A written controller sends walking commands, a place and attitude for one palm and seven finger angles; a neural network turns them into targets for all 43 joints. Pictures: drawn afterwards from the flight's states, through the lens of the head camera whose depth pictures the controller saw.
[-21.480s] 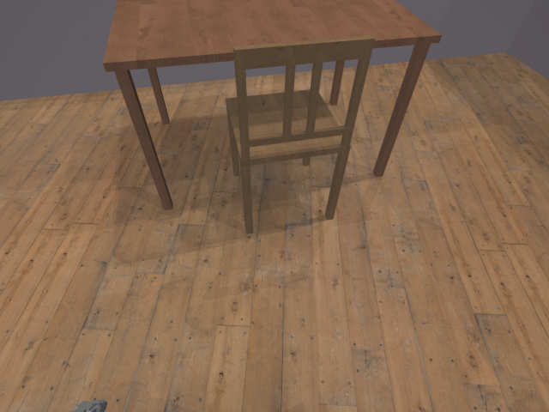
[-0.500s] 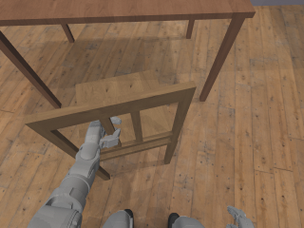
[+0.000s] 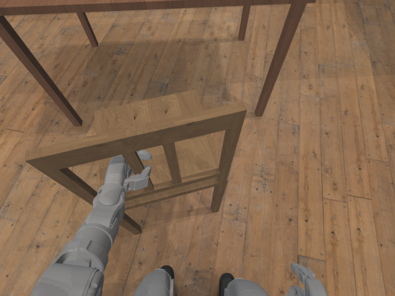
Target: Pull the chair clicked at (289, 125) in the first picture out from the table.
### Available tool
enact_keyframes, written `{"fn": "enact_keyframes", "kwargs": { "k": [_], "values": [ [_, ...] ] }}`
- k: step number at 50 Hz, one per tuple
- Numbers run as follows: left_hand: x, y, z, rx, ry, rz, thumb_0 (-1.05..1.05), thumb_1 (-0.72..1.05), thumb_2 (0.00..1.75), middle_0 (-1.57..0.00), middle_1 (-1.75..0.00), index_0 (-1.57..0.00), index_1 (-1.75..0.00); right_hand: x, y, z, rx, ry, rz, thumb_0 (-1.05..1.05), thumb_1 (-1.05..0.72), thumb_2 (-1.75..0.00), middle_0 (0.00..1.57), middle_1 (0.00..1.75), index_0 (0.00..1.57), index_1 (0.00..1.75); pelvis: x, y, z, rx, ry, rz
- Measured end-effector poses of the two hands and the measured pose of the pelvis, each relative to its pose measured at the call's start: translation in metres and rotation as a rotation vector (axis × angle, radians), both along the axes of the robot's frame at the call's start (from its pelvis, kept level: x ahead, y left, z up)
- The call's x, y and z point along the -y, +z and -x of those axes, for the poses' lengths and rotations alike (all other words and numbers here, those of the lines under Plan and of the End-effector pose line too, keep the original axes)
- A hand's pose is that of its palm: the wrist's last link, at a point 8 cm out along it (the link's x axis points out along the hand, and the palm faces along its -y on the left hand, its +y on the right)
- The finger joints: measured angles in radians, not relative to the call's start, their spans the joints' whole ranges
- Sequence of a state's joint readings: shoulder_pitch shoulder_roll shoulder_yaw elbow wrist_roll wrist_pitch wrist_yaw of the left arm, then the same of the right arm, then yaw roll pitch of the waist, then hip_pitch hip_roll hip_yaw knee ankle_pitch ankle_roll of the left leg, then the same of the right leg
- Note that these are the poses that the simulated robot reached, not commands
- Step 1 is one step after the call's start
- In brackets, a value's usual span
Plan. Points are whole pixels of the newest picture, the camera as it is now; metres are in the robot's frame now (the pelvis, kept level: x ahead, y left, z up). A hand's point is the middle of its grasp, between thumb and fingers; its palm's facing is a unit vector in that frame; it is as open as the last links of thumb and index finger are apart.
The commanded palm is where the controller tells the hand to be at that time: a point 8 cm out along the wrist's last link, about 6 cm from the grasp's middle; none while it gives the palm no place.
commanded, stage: step backward, pulling the chair out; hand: left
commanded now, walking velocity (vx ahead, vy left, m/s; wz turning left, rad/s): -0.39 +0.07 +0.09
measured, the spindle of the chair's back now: (140, 172) +0.38 +0.16 -0.11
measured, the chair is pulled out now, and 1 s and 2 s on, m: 0.39 0.62 0.62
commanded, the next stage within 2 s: stop walking, hand still on the chair in 0.50 s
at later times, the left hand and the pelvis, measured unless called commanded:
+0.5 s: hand (140, 232) +0.23 +0.13 -0.07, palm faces +0.03 -0.98 -0.18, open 5.6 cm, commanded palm +0.23 +0.18 -0.06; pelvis -0.11 -0.01 +0.00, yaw +3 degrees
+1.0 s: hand (134, 290) +0.13 +0.13 -0.07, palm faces +0.02 -0.98 -0.19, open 5.6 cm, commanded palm +0.11 +0.18 -0.04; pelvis -0.14 -0.01 +0.00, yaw +0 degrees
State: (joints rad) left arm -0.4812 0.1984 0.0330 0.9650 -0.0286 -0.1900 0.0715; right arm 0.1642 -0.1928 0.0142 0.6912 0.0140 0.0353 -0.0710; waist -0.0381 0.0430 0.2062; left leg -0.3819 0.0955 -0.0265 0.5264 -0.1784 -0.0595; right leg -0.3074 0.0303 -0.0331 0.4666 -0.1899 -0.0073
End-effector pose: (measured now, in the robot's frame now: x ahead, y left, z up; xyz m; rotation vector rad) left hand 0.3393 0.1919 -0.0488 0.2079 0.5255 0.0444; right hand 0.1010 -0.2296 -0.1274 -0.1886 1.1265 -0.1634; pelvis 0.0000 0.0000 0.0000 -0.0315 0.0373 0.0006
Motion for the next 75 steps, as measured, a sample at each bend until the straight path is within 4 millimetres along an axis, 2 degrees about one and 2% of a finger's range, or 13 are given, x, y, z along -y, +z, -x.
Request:
{"fn": "enact_keyframes", "kwargs": {
  "k": [4,10,15,22,30,36,41,46,52,66,71,75],
  "values": [
    [0.004,0.001,0.02,-0.009,0.021,0.001,0.02,0.62,0.74,-0.26,-1.14,-0.5,-1.45,0.012,-0.001,0.019,0.02,-0.035,0.021,0.01,-0.9,-0.9,0.2,0.3,0.21,0.3,0.001,0.0,0.02,-0.008,0.008,-0.012],
    [0.005,0.001,0.05,-0.008,-0.006,0.015,0.02,0.64,0.73,-0.23,-1.17,-0.5,-1.45,0.027,0.007,0.049,0.022,-0.012,0.118,0.01,-0.91,-0.9,0.2,0.3,0.2,0.3,-0.009,-0.004,0.048,-0.024,0.049,-0.018],
    [0.005,0.001,0.077,-0.02,0.0,0.024,0.02,0.65,0.72,-0.21,-1.17,-0.5,-1.45,0.025,0.013,0.072,0.003,0.014,0.106,0.01,-0.91,-0.9,0.2,0.29,0.2,0.3,-0.004,0.0,0.071,-0.006,0.036,-0.029],
    [0.009,0.002,0.112,-0.023,0.036,0.015,0.03,0.63,0.74,-0.23,-1.16,-0.5,-1.45,0.021,-0.001,0.1,0.01,0.012,0.022,0.01,-0.91,-0.9,0.2,0.3,0.2,0.3,0.015,-0.003,0.101,0.014,0.029,-0.002],
    [0.011,0.003,0.146,-0.046,0.036,0.033,0.04,0.65,0.73,-0.2,-1.15,-0.5,-1.45,0.032,0.006,0.134,0.035,0.004,0.095,0.01,-0.91,-0.9,0.2,0.3,0.2,0.3,0.005,-0.005,0.136,0.022,0.052,-0.033],
    [0.011,0.004,0.176,-0.033,0.034,0.019,0.04,0.64,0.72,-0.22,-1.16,-0.5,-1.45,0.028,0.007,0.153,0.06,0.005,0.065,0.01,-0.91,-0.9,0.2,0.29,0.2,0.3,0.011,-0.006,0.154,0.049,0.03,-0.028],
    [0.014,0.004,0.201,-0.032,0.048,0.015,0.04,0.64,0.73,-0.22,-1.16,-0.5,-1.45,0.024,0.009,0.159,0.081,-0.003,0.036,0.01,-0.91,-0.9,0.2,0.3,0.2,0.3,0.016,-0.004,0.156,0.061,0.023,-0.036],
    [0.015,0.005,0.218,-0.043,0.048,0.016,0.04,0.64,0.73,-0.22,-1.16,-0.5,-1.45,0.022,0.014,0.154,0.121,-0.004,0.048,0.01,-0.9,-0.9,0.2,0.3,0.2,0.3,0.012,-0.001,0.15,0.075,0.013,-0.033],
    [0.013,0.005,0.23,-0.05,0.037,0.02,0.04,0.63,0.73,-0.21,-1.16,-0.5,-1.45,0.017,0.022,0.133,0.166,0.002,0.051,0.01,-0.91,-0.9,0.2,0.3,0.2,0.3,0.008,0.003,0.137,0.078,0.005,-0.04],
    [0.012,0.006,0.231,-0.059,0.029,0.026,0.05,0.63,0.73,-0.2,-1.17,-0.5,-1.45,0.003,0.042,0.056,0.299,0.055,0.033,0.01,-0.9,-0.9,0.2,0.3,0.2,0.3,0.004,0.007,0.103,0.06,0.001,-0.039],
    [0.012,0.006,0.231,-0.064,0.035,0.031,0.05,0.64,0.73,-0.19,-1.17,-0.5,-1.45,0.003,0.048,0.04,0.324,0.067,0.036,0.01,-0.9,-0.9,0.2,0.3,0.2,0.3,0.006,0.007,0.097,0.059,0.004,-0.039],
    [0.012,0.006,0.231,-0.067,0.041,0.034,0.05,0.64,0.73,-0.19,-1.18,-0.5,-1.45,0.005,0.05,0.036,0.325,0.07,0.039,0.01,-0.9,-0.9,0.2,0.3,0.2,0.3,0.007,0.007,0.095,0.057,0.006,-0.037]
  ]
}}
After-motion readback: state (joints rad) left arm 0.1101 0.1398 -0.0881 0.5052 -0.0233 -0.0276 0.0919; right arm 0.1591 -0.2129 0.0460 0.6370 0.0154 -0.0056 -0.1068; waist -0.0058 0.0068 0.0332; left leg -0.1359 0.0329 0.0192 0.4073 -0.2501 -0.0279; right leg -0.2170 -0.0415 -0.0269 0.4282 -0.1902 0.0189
